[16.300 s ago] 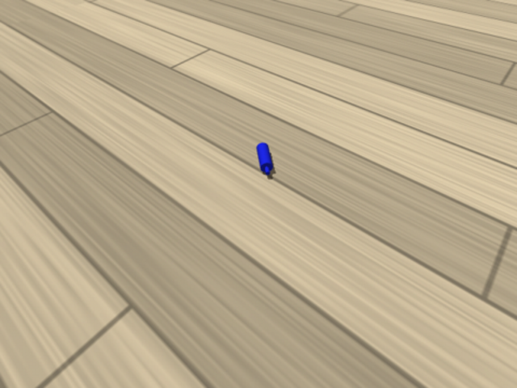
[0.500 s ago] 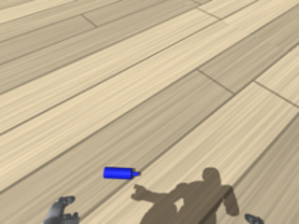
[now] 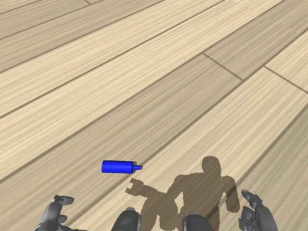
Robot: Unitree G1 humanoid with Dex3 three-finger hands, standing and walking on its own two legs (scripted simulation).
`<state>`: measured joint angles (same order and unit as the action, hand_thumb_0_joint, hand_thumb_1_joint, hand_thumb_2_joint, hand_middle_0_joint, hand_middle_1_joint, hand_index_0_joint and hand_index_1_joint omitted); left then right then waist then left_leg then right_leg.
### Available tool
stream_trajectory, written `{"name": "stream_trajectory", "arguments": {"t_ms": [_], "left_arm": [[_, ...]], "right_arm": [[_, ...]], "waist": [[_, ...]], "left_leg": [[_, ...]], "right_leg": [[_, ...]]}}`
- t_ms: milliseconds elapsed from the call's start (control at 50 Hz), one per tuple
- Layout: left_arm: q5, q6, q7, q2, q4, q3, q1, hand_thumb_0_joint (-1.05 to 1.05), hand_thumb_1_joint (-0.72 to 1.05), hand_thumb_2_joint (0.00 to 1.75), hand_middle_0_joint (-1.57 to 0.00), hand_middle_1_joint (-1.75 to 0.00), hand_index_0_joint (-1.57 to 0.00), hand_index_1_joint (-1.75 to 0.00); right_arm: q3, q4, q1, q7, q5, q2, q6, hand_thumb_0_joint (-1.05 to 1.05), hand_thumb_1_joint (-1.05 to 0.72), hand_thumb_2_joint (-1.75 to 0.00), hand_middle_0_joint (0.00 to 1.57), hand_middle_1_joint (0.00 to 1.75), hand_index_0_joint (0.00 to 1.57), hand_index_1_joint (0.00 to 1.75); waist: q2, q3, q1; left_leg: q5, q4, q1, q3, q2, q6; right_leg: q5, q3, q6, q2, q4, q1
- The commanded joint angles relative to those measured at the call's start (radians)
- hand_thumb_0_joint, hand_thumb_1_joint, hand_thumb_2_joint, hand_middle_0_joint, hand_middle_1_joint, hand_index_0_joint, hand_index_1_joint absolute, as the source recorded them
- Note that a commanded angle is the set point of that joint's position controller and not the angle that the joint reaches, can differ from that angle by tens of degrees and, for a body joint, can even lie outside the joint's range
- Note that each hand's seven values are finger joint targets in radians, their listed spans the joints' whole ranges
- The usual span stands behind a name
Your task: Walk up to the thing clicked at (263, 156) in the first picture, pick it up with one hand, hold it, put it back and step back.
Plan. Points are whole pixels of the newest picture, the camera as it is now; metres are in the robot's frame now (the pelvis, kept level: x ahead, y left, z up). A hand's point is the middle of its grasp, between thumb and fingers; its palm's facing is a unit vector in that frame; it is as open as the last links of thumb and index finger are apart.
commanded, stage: rise first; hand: left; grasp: from above
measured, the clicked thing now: (121, 167) +0.46 +0.23 -0.67
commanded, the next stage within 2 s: none
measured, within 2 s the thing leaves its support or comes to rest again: neither
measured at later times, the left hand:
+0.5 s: hand (73, 227) +0.13 +0.26 -0.18, palm faces -0.21 -0.83 -0.52, open 14.3 cm
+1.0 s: hand (90, 190) +0.27 +0.30 -0.38, palm faces -0.44 -0.36 -0.82, open 14.2 cm
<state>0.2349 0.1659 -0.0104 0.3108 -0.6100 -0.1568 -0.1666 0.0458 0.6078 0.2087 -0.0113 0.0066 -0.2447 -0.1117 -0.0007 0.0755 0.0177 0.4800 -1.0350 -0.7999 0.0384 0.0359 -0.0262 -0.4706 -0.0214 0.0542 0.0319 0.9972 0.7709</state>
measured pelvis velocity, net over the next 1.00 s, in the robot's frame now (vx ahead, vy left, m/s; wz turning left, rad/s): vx -0.07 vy -0.01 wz -0.03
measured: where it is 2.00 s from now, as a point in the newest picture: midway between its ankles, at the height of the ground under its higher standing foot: outside the picture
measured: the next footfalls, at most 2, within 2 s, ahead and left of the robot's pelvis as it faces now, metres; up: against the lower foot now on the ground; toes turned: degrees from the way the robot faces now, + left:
none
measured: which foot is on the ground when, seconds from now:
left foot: down 0.00-1.00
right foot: down 0.00-1.00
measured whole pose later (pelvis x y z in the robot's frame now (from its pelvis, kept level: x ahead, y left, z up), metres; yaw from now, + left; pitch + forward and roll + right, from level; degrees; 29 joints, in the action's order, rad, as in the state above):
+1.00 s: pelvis -0.07 -0.01 -0.25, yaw -2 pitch +34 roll -3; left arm 0.80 -0.17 0.09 0.57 -0.83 -0.17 0.40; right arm 0.06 0.67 0.06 0.05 -0.02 -0.30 -0.14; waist -0.02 0.13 0.03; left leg 0.68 -2.00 -1.91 0.12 0.01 -0.06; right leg -0.68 -0.03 0.06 0.00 1.98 1.88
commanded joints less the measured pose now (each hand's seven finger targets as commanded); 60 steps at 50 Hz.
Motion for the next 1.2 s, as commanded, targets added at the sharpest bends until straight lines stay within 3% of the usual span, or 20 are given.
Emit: {"name": "stream_trajectory", "arguments": {"t_ms": [0,160,180,300,340,420,520,560,640,700,760,800,880,900,940,1000,1040,1100,1180], "left_arm": [[0.008,0.011,0.016,0.189,0.211,-0.059,-0.046,0.0,-0.59,1.02,-0.07,-1.06,-0.05,-1.07],[0.027,0.049,0.027,0.185,0.326,-0.053,-0.131,0.0,-0.57,0.97,-0.07,-1.07,-0.07,-1.07],[0.028,0.053,0.026,0.172,0.334,-0.043,-0.143,0.0,-0.56,0.97,-0.07,-1.07,-0.07,-1.07],[0.043,0.062,0.028,0.184,0.394,-0.054,-0.186,0.0,-0.58,0.97,-0.08,-1.05,-0.08,-1.05],[0.047,0.066,0.028,0.181,0.41,-0.051,-0.217,0.0,-0.58,0.96,-0.07,-1.06,-0.08,-1.05],[0.061,0.057,0.035,0.193,0.423,-0.048,-0.162,0.0,-0.59,0.98,-0.08,-1.04,-0.07,-1.05],[0.147,-0.032,0.04,0.254,0.261,-0.059,0.017,0.0,-0.61,0.98,-0.1,-1.02,-0.08,-1.04],[0.189,-0.094,0.04,0.273,0.215,-0.062,0.064,0.0,-0.6,0.98,-0.1,-1.03,-0.09,-1.03],[0.282,-0.223,0.048,0.305,0.21,-0.036,0.189,0.0,-0.6,1.0,-0.1,-1.03,-0.09,-1.04],[0.358,-0.29,0.077,0.378,0.129,-0.079,0.245,0.0,-0.6,1.0,-0.13,-1.01,-0.11,-1.03],[0.427,-0.318,0.113,0.459,0.077,-0.124,0.336,0.0,-0.59,1.02,-0.09,-1.04,-0.07,-1.05],[0.463,-0.32,0.128,0.45,0.051,-0.103,0.406,0.0,-0.58,1.02,-0.07,-1.06,-0.07,-1.07],[0.528,-0.333,0.137,0.509,-0.049,-0.099,0.608,0.0,-0.6,1.04,-0.08,-1.06,-0.07,-1.07],[0.55,-0.342,0.135,0.576,-0.079,-0.124,0.672,0.0,-0.59,1.03,-0.08,-1.06,-0.07,-1.07],[0.585,-0.357,0.126,0.592,-0.117,-0.113,0.731,0.0,-0.6,1.03,-0.09,-1.07,-0.08,-1.08],[0.631,-0.39,0.119,0.612,-0.164,-0.088,0.844,0.0,-0.58,1.04,-0.08,-1.07,-0.07,-1.08],[0.663,-0.413,0.125,0.661,-0.204,-0.104,0.887,0.0,-0.58,1.04,-0.07,-1.06,-0.07,-1.07],[0.72,-0.443,0.141,0.687,-0.239,-0.099,0.957,0.0,-0.57,1.05,-0.06,-1.05,-0.05,-1.06],[0.782,-0.48,0.178,0.71,-0.322,-0.093,1.022,0.0,-0.55,1.05,-0.05,-1.02,-0.05,-1.03]], "right_arm": [[0.057,-0.143,-0.001,-0.021,0.002,-0.147,-0.058,0.0,-0.92,-0.91,0.2,0.3,0.2,0.3],[0.05,-0.178,-0.003,-0.027,-0.003,-0.133,-0.083,0.0,-0.93,-0.91,0.2,0.3,0.2,0.3],[0.05,-0.185,0.001,-0.026,-0.002,-0.133,-0.085,0.0,-0.93,-0.91,0.2,0.3,0.2,0.3],[0.049,-0.207,-0.012,-0.021,-0.004,-0.13,-0.092,0.0,-0.94,-0.91,0.2,0.3,0.2,0.3],[0.051,-0.21,-0.006,-0.017,-0.003,-0.132,-0.093,0.0,-0.94,-0.91,0.2,0.3,0.2,0.3],[0.048,-0.213,-0.025,-0.014,-0.002,-0.134,-0.099,0.0,-0.94,-0.91,0.2,0.3,0.2,0.3],[0.045,-0.184,-0.05,-0.006,-0.003,-0.143,-0.12,0.0,-0.96,-0.92,0.2,0.3,0.2,0.3],[0.052,-0.161,-0.059,0.002,-0.007,-0.155,-0.13,0.0,-0.95,-0.91,0.2,0.3,0.2,0.3],[0.066,-0.126,-0.063,0.012,-0.01,-0.177,-0.141,0.0,-0.94,-0.91,0.2,0.3,0.2,0.3],[0.069,-0.094,-0.066,0.021,-0.01,-0.195,-0.13,0.0,-0.95,-0.91,0.2,0.3,0.2,0.3],[0.078,-0.071,-0.056,0.03,-0.01,-0.211,-0.109,0.0,-0.92,-0.91,0.2,0.3,0.2,0.3],[0.083,-0.053,-0.044,0.036,-0.01,-0.214,-0.093,0.0,-0.91,-0.9,0.2,0.3,0.2,0.3],[0.088,-0.017,-0.014,0.043,-0.018,-0.22,-0.068,0.0,-0.92,-0.91,0.2,0.3,0.2,0.3],[0.09,-0.015,-0.011,0.045,-0.02,-0.225,-0.061,0.0,-0.92,-0.91,0.2,0.3,0.2,0.3],[0.091,-0.002,0.009,0.048,-0.025,-0.227,-0.046,0.0,-0.94,-0.91,0.2,0.3,0.2,0.3],[0.085,0.014,0.024,0.051,-0.031,-0.23,-0.03,0.0,-0.91,-0.91,0.2,0.3,0.2,0.3],[0.083,0.021,0.027,0.051,-0.035,-0.237,-0.017,0.0,-0.92,-0.91,0.2,0.3,0.2,0.3],[0.071,0.033,0.045,0.057,-0.042,-0.238,0.003,0.0,-0.89,-0.9,0.2,0.3,0.2,0.3],[0.056,0.051,0.053,0.066,-0.054,-0.238,0.032,0.0,-0.88,-0.9,0.2,0.3,0.2,0.3]], "waist": [[-0.056,0.258,0.011],[-0.073,0.293,0.004],[-0.072,0.302,0.015],[-0.086,0.313,0.003],[-0.094,0.348,-0.006],[-0.071,0.325,0.014],[-0.041,0.279,0.034],[-0.068,0.314,0.023],[-0.12,0.461,0.029],[-0.126,0.535,0.012],[-0.138,0.603,-0.006],[-0.119,0.642,0.008],[-0.049,0.683,0.022],[-0.035,0.706,0.013],[-0.029,0.739,0.011],[-0.038,0.722,0.025],[-0.058,0.705,0.02],[-0.08,0.704,0.03],[-0.105,0.626,0.056]], "left_leg": [[-0.271,0.107,0.138,-0.029,-0.014,0.022],[-0.292,0.022,0.063,-0.02,-0.01,0.021],[-0.3,0.012,0.063,-0.02,-0.008,0.021],[-0.25,-0.021,0.004,0.0,-0.008,0.017],[-0.297,-0.047,0.005,-0.006,-0.01,0.017],[-0.208,-0.084,-0.068,-0.001,-0.014,0.022],[-0.066,-0.211,-0.252,-0.008,-0.025,0.035],[-0.065,-0.263,-0.298,-0.005,-0.025,0.028],[-0.085,-0.384,-0.353,0.003,-0.025,0.021],[-0.143,-0.489,-0.42,-0.005,-0.028,0.025],[-0.178,-0.571,-0.477,-0.009,-0.03,0.025],[-0.188,-0.62,-0.512,-0.016,-0.03,0.028],[-0.077,-0.719,-0.659,-0.03,-0.034,0.042],[-0.043,-0.742,-0.7,-0.035,-0.035,0.046],[-0.034,-0.785,-0.725,-0.04,-0.034,0.05],[0.045,-0.813,-0.784,-0.036,-0.034,0.051],[0.101,-0.826,-0.806,-0.036,-0.034,0.05],[0.121,-0.857,-0.837,-0.03,-0.037,0.052],[0.176,-0.888,-0.906,-0.022,-0.043,0.056]], "right_leg": [[0.224,0.059,-0.059,-0.04,-0.084,-0.074],[0.227,0.065,-0.064,-0.04,0.004,0.01],[0.231,0.064,-0.064,-0.041,0.015,0.018],[0.186,0.067,-0.065,-0.043,0.069,0.077],[0.217,0.069,-0.067,-0.045,0.093,0.086],[0.158,0.068,-0.065,-0.045,0.117,0.144],[0.043,0.054,-0.067,-0.041,0.22,0.311],[0.033,0.049,-0.069,-0.037,0.302,0.388],[0.055,0.045,-0.071,-0.034,0.45,0.525],[0.1,0.046,-0.071,-0.039,0.544,0.603],[0.127,0.05,-0.071,-0.038,0.622,0.659],[0.137,0.056,-0.071,-0.039,0.649,0.679],[0.071,0.06,-0.063,-0.044,0.688,0.699],[0.044,0.059,-0.061,-0.044,0.697,0.696],[0.033,0.06,-0.06,-0.044,0.723,0.706],[-0.051,0.076,-0.062,-0.049,0.753,0.772],[-0.113,0.085,-0.067,-0.056,0.771,0.819],[-0.131,0.101,-0.071,-0.062,0.816,0.866],[-0.181,0.118,-0.074,-0.067,0.856,0.951]]}}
